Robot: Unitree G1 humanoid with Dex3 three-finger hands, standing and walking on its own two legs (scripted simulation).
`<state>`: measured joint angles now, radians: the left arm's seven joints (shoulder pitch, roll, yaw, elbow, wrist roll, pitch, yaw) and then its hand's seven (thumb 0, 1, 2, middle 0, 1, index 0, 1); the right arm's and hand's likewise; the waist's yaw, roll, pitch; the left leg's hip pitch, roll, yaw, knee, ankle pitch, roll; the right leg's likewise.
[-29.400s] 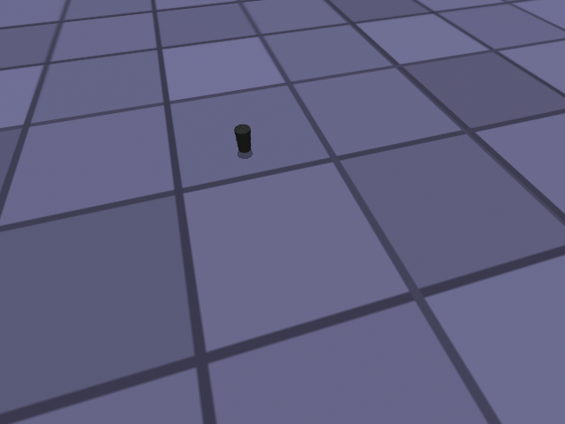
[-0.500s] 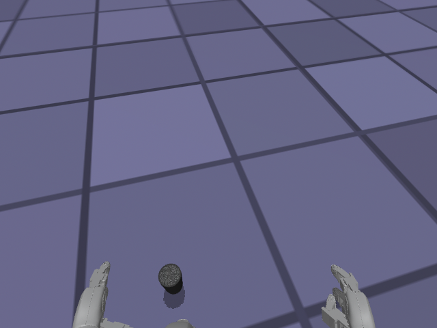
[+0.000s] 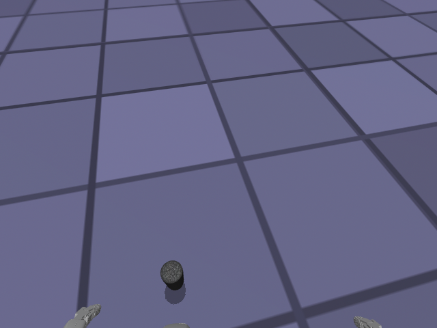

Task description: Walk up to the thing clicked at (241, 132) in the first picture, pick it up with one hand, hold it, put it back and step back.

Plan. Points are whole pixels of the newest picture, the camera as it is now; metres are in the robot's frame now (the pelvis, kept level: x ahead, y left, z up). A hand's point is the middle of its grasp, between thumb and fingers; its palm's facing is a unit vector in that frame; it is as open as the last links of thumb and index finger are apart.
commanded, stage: stand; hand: left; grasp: from the side
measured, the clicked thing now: (173, 277) +0.40 +0.20 -0.68
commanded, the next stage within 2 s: step back in 1.92 s
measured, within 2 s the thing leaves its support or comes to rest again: neither
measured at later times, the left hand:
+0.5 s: hand out of the picture +0.04 +0.26 -0.13, palm faces +0.00 -0.94 -0.34, open 7.4 cm
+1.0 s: hand out of the picture +0.05 +0.26 -0.13, palm faces -0.01 -0.94 -0.34, open 7.4 cm
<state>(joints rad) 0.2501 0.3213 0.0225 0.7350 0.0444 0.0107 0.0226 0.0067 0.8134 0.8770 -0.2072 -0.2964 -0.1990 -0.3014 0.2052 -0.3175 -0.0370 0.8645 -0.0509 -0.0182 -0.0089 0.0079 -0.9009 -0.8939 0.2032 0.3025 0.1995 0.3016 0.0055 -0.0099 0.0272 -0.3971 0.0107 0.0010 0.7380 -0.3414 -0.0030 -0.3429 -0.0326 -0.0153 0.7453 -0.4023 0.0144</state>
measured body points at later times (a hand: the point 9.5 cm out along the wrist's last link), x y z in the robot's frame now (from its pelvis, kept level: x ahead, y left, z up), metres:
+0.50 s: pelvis -0.01 +0.01 +0.03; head -0.01 +0.01 +0.48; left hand +0.04 +0.31 -0.11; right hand +0.07 -0.27 -0.11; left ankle +0.03 +0.12 -0.71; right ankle +0.00 -0.13 -0.71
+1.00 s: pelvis -0.01 +0.01 +0.03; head +0.00 +0.01 +0.48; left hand +0.05 +0.31 -0.10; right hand +0.06 -0.28 -0.11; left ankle +0.03 +0.12 -0.71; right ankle +0.00 -0.13 -0.71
